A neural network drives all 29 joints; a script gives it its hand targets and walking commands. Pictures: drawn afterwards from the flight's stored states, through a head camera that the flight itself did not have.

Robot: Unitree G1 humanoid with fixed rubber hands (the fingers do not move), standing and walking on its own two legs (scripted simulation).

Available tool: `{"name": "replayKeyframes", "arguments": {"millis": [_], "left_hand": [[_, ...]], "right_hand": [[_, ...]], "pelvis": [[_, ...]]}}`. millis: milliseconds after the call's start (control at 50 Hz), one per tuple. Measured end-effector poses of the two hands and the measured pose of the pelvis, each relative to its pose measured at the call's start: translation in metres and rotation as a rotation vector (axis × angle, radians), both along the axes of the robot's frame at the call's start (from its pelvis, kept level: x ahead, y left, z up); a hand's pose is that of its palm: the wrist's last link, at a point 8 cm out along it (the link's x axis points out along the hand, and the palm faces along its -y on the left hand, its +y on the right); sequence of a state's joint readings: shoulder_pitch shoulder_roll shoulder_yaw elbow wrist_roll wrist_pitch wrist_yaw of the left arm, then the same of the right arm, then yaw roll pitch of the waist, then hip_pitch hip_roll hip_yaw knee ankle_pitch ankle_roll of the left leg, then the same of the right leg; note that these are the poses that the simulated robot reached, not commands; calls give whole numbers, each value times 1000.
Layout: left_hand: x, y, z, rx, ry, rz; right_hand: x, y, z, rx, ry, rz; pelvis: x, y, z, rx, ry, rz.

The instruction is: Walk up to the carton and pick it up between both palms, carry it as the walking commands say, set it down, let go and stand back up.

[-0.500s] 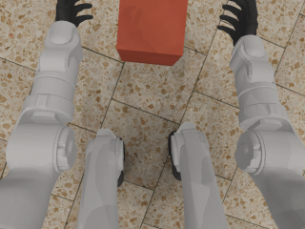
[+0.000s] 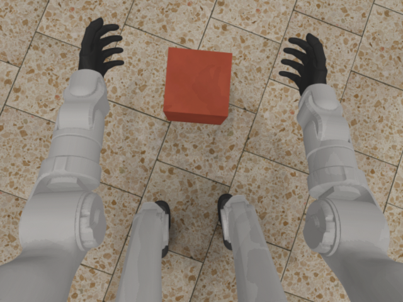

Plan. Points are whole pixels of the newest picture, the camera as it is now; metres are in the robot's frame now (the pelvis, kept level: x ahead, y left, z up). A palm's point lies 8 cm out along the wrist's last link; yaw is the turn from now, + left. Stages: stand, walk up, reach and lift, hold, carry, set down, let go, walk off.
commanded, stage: set down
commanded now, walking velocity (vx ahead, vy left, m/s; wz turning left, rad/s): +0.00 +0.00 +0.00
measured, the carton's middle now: (197, 90) +0.59 -0.04 -0.52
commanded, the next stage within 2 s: let go in 0.24 s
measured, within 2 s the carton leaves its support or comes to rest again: neither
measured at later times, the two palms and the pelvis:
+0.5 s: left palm (75, 87) +0.47 +0.16 -0.04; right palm (335, 93) +0.44 -0.23 -0.04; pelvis +0.02 +0.00 +0.08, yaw +1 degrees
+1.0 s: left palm out of the picture +0.30 +0.23 +0.07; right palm out of the picture +0.28 -0.23 +0.08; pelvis +0.08 +0.00 +0.16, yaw +0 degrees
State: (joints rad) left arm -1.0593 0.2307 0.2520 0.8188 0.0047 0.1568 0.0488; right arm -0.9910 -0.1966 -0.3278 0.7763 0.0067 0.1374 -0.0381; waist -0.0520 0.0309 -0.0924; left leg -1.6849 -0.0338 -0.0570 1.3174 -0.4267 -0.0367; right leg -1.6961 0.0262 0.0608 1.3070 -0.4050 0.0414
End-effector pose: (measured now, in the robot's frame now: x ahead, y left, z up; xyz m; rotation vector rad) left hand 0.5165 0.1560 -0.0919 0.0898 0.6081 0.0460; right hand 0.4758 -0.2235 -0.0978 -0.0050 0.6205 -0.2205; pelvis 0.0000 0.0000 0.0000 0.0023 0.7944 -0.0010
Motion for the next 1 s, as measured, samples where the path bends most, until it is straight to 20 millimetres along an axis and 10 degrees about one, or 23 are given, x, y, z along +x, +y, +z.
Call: {"name": "replayKeyframes", "arguments": {"millis": [200,380,1000], "left_hand": [[0,0,46,-5,11,-13],[-7,-1,48,40,37,-17],[-219,69,161,98,167,6]], "right_hand": [[-2,-3,48,-5,11,4],[-8,-1,49,-37,42,44],[-199,-10,177,-94,184,172]], "pelvis": [[4,-1,48,0,-36,5],[11,-3,64,3,-42,5],[81,0,157,-6,-543,6]]}}
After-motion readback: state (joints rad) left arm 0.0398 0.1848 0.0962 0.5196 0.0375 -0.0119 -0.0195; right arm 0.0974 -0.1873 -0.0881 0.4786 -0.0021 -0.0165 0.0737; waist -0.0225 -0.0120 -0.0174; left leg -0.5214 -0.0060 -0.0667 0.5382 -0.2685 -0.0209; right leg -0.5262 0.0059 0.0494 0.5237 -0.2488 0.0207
